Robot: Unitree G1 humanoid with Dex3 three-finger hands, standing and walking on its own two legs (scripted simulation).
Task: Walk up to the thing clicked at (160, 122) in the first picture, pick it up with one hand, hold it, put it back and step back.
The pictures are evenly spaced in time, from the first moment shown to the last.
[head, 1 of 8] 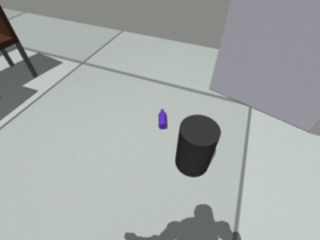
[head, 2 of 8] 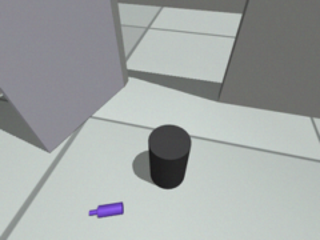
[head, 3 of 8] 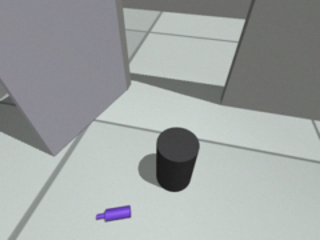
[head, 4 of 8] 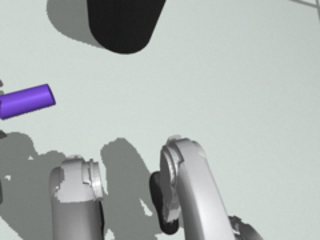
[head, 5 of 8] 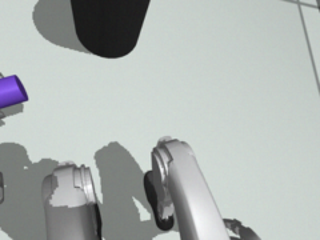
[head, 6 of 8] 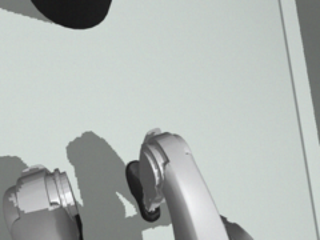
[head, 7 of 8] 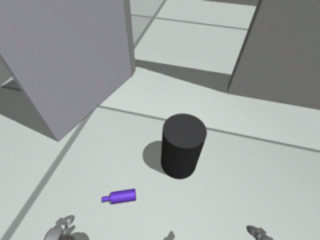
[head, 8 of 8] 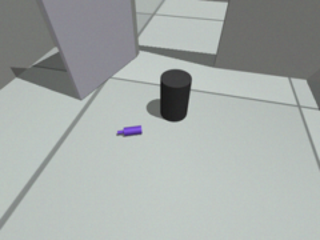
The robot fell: no
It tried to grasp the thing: yes
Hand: left
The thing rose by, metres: 0.67
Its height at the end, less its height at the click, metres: +0.00
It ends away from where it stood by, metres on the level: 0.01
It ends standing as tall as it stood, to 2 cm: yes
